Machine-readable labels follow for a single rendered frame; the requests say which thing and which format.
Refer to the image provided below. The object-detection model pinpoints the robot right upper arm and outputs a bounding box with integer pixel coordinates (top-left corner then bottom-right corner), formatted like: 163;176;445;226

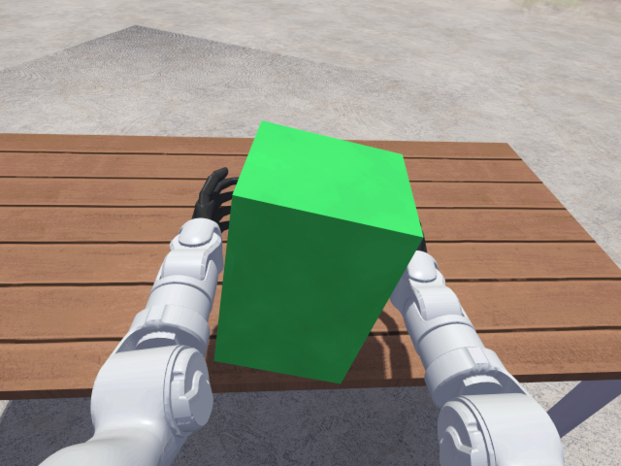
438;393;565;466

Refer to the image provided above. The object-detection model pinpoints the robot left upper arm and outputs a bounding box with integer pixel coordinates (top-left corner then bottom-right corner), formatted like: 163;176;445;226
39;345;213;466

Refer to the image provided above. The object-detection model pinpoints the carton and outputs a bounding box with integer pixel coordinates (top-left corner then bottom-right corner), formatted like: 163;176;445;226
214;120;424;383

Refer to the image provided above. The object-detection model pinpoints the robot right hand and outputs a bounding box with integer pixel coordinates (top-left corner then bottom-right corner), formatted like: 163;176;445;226
417;220;427;253

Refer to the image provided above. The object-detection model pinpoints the table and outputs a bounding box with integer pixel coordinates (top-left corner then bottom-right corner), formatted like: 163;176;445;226
0;133;621;439

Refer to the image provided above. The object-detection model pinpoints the robot left forearm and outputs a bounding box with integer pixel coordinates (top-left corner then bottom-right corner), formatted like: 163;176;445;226
90;218;224;429

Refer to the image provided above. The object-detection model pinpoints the robot left hand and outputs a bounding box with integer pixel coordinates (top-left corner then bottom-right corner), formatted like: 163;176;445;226
192;167;239;233

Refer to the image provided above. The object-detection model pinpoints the robot right forearm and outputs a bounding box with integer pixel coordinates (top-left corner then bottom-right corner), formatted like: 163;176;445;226
390;250;565;464

